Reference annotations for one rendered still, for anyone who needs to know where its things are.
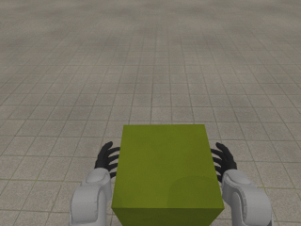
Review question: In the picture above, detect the robot right hand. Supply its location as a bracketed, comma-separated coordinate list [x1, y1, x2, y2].
[211, 142, 237, 183]

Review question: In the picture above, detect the robot left hand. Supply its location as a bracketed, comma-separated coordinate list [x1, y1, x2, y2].
[94, 141, 120, 179]

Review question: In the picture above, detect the right robot forearm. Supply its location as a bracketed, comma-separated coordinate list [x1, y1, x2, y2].
[221, 169, 275, 226]

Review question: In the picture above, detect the left robot forearm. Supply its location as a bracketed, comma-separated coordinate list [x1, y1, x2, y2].
[68, 168, 113, 226]

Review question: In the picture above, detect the carton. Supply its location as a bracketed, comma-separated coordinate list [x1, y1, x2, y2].
[111, 124, 225, 226]

